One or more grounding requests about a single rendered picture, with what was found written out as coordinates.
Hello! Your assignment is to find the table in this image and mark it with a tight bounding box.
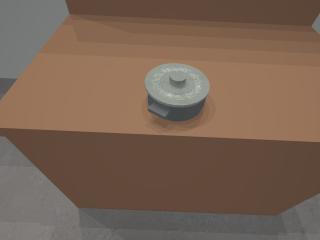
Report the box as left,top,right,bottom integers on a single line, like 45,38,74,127
0,0,320,216

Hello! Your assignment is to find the pot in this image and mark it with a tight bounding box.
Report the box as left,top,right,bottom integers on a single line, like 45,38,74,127
147,93,206,122

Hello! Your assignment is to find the knob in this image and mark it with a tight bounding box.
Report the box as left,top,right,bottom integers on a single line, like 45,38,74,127
169,70,187,85

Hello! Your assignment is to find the lid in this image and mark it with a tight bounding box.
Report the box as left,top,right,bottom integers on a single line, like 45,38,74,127
144,63,210,108

